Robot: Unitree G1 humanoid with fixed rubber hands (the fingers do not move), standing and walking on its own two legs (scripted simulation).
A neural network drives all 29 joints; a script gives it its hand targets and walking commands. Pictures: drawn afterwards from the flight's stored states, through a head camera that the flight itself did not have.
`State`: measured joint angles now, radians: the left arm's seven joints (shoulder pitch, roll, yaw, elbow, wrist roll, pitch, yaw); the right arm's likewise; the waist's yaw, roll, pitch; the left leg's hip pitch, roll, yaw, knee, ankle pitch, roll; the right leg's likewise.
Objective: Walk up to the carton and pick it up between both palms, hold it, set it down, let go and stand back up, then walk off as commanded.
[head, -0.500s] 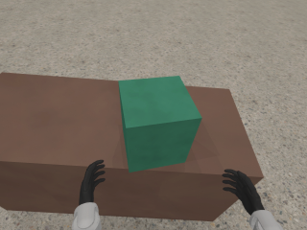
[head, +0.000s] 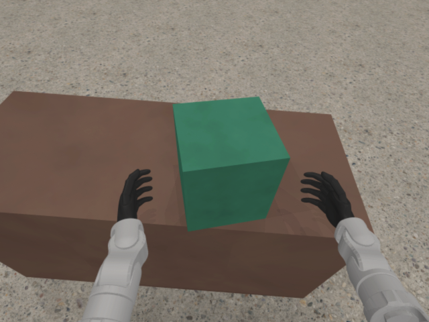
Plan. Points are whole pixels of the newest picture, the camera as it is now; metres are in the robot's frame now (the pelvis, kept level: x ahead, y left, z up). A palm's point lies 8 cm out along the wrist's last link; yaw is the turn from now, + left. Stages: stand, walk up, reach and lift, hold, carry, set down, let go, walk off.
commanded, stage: reach and lift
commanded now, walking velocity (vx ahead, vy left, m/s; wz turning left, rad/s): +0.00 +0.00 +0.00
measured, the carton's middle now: (222, 165) +0.46 +0.03 -0.03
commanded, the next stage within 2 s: none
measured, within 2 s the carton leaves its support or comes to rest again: neither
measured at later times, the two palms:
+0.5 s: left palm (121, 186) +0.30 +0.21 +0.08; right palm (333, 166) +0.39 -0.19 +0.09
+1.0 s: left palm (118, 150) +0.35 +0.22 +0.12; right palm (328, 124) +0.46 -0.17 +0.14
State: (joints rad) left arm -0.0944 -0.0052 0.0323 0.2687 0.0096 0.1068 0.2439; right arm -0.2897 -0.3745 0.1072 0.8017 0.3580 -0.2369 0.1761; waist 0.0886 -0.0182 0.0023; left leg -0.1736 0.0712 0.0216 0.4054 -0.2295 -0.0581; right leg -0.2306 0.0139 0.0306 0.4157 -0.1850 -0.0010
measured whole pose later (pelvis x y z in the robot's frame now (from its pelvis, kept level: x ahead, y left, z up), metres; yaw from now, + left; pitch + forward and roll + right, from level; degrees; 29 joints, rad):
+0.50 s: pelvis +0.01 -0.01 +0.01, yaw +0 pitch +2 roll +0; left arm -0.18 0.02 0.11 0.06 0.00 0.33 0.18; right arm -0.45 -0.41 0.08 0.63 0.37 -0.05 0.13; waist 0.11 0.00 0.02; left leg -0.16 0.08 0.02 0.30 -0.18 -0.07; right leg -0.21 0.03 0.03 0.31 -0.14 -0.01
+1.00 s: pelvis +0.00 -0.01 +0.00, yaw +0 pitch +6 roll +0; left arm -0.52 0.07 0.20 0.20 -0.05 0.51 0.18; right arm -0.83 -0.47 0.10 0.80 0.38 0.15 0.09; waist 0.14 0.02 -0.01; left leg -0.26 0.08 0.02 0.32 -0.16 -0.07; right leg -0.32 0.03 0.04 0.32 -0.11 -0.01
